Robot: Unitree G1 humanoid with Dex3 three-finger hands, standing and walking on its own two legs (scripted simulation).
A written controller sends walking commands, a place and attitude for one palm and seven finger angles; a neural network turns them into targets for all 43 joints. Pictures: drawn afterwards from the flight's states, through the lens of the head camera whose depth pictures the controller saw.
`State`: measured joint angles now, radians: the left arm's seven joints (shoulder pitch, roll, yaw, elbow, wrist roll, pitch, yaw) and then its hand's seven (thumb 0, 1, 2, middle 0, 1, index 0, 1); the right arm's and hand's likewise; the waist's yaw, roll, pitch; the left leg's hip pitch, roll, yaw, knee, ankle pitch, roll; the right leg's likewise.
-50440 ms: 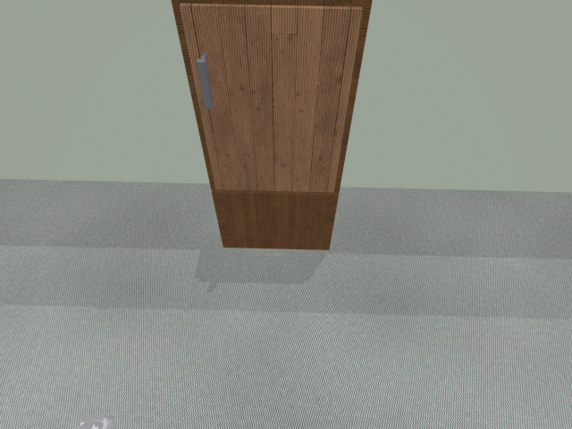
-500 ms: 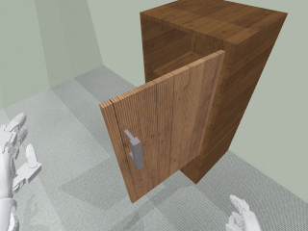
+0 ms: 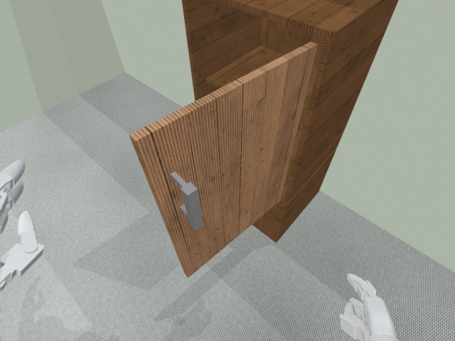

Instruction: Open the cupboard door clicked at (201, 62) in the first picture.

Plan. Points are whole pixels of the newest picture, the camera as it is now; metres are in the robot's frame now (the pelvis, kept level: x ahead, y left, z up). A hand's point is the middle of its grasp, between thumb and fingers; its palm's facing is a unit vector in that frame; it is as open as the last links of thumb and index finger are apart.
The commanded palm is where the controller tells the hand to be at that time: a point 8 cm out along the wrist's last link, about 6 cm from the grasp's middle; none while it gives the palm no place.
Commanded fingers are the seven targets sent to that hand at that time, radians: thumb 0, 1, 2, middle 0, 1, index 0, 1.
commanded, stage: step back with the hand held close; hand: left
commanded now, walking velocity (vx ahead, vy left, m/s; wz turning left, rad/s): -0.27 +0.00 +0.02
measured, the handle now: (186, 201) +0.36 +0.11 +0.03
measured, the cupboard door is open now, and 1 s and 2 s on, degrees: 83 83 83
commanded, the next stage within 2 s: stop stepping back and stand still in 1.00 s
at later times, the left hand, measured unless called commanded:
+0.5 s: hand out of the picture +0.13 +0.28 +0.15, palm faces +0.46 -0.76 -0.46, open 7.4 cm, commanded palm +0.06 +0.32 +0.17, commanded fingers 0.00 0.90 0.90 -0.20 -0.30 -0.20 -0.30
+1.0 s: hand out of the picture +0.06 +0.29 +0.15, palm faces +0.37 -0.78 -0.51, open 7.4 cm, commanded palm -0.02 +0.33 +0.17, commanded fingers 0.00 0.90 0.90 -0.20 -0.30 -0.20 -0.30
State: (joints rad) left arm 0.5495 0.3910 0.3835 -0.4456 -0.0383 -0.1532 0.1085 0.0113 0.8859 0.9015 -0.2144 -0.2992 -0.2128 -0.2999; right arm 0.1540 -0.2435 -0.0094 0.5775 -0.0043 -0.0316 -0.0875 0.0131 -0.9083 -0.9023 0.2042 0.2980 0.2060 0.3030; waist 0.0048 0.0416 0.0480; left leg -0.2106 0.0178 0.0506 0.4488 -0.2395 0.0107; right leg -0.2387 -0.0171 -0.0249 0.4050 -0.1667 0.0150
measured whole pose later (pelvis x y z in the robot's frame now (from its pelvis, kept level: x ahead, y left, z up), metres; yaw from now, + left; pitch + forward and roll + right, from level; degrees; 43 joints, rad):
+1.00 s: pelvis -0.15 +0.02 -0.01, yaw +2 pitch +2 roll -2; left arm 0.54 0.49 0.46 -0.55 -0.03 -0.22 0.13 0.01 0.88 0.90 -0.22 -0.30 -0.22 -0.30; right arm 0.12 -0.19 -0.01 0.61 -0.02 -0.10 -0.08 0.01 -0.91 -0.90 0.20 0.30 0.21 0.30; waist -0.01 -0.05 0.06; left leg -0.39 -0.03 0.01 0.53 -0.17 0.06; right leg -0.42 0.06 0.07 0.76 -0.39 0.02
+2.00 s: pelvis -0.28 -0.02 -0.01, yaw -2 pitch -1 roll +0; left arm 0.51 0.35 0.39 -0.40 -0.03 -0.20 0.15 0.01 0.88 0.90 -0.21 -0.30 -0.21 -0.30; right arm 0.25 -0.24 0.00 0.68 -0.01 -0.15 -0.08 0.01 -0.91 -0.90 0.20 0.30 0.21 0.30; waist 0.00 0.03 0.01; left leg -0.24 0.05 0.03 0.50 -0.23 -0.01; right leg -0.19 0.04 -0.12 0.51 -0.30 -0.07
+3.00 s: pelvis -0.31 +0.01 +0.00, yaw -1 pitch -2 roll +0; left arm 0.19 0.23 0.03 1.14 0.01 0.00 0.01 0.00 0.91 0.90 -0.20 -0.30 -0.20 -0.30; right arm 0.24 -0.20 -0.01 1.13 -0.03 0.01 -0.01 0.01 -0.91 -0.90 0.20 0.30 0.20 0.30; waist -0.01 0.03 0.04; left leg -0.22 -0.01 0.03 0.41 -0.15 0.02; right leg -0.17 -0.01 -0.12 0.42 -0.22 -0.04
